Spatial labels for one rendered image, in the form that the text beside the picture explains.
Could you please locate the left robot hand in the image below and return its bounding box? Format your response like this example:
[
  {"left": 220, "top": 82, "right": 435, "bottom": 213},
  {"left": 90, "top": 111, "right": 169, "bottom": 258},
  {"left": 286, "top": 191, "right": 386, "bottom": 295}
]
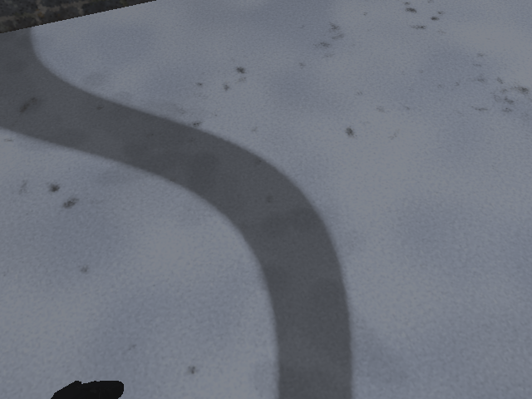
[{"left": 51, "top": 381, "right": 124, "bottom": 399}]

